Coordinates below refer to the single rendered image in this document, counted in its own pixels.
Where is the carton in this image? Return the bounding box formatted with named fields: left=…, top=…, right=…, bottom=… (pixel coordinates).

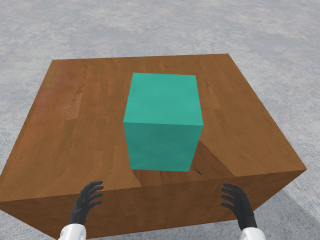
left=123, top=72, right=204, bottom=172

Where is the left robot hand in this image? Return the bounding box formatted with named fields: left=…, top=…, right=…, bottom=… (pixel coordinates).
left=68, top=180, right=104, bottom=226

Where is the left robot forearm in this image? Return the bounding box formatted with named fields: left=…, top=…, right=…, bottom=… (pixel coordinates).
left=58, top=223, right=87, bottom=240

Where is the right robot forearm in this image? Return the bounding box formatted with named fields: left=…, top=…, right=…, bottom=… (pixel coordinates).
left=239, top=227, right=266, bottom=240

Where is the right robot hand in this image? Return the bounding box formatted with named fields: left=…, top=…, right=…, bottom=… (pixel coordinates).
left=221, top=183, right=258, bottom=231

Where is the pedestal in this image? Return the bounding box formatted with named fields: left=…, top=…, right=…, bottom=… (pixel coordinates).
left=0, top=53, right=307, bottom=240

